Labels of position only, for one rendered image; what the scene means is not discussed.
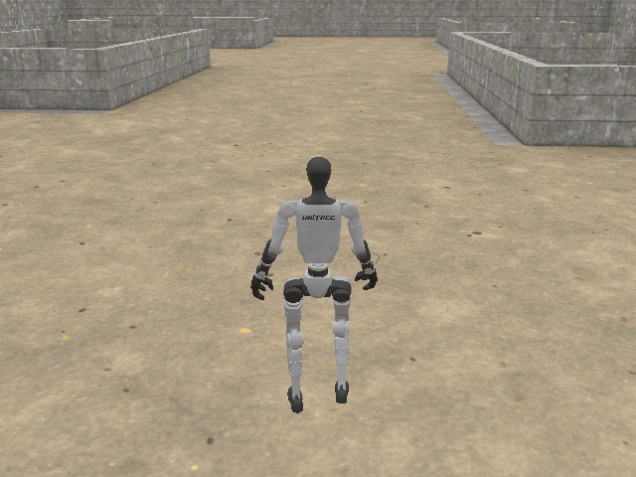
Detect right robot shin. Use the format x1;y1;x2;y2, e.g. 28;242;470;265
335;321;349;390

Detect robot left forearm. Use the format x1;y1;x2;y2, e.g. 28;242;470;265
254;239;277;279

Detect left robot hand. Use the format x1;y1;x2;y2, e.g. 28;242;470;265
250;275;273;300

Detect robot right forearm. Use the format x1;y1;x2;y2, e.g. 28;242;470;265
356;240;375;274

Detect robot left upper arm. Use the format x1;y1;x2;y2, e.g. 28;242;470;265
268;200;298;254

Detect robot right upper arm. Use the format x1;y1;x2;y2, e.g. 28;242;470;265
339;201;366;254

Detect right robot hand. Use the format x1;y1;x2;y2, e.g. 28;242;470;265
355;269;378;290

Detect robot left thigh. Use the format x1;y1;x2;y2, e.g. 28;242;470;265
283;277;304;350

